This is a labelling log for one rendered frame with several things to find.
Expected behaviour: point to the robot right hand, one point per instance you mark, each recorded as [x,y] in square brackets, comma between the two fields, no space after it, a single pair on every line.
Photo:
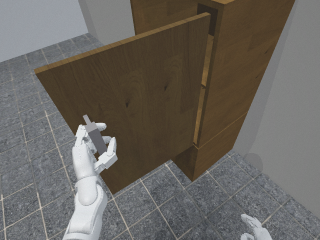
[259,233]

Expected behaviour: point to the handle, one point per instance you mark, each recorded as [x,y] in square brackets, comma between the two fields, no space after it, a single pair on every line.
[95,135]

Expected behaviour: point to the cupboard door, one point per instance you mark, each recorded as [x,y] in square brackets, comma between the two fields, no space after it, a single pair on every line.
[145,88]

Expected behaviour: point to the robot left hand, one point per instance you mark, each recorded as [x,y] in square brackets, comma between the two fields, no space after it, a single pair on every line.
[83,153]

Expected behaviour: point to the left robot forearm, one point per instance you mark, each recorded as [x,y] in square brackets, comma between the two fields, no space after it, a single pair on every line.
[90,202]

